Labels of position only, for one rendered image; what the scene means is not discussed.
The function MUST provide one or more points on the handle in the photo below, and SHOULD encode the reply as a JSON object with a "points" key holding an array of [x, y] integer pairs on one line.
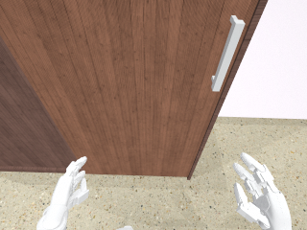
{"points": [[237, 26]]}

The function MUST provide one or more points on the robot left forearm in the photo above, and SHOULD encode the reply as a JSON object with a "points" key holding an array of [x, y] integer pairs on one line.
{"points": [[54, 218]]}

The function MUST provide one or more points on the wardrobe door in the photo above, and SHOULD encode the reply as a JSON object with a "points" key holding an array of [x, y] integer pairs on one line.
{"points": [[127, 82], [28, 135]]}

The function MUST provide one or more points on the left robot hand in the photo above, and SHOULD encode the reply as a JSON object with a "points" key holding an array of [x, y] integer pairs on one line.
{"points": [[67, 184]]}

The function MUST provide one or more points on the right robot hand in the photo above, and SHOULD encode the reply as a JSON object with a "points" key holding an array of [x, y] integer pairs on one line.
{"points": [[271, 202]]}

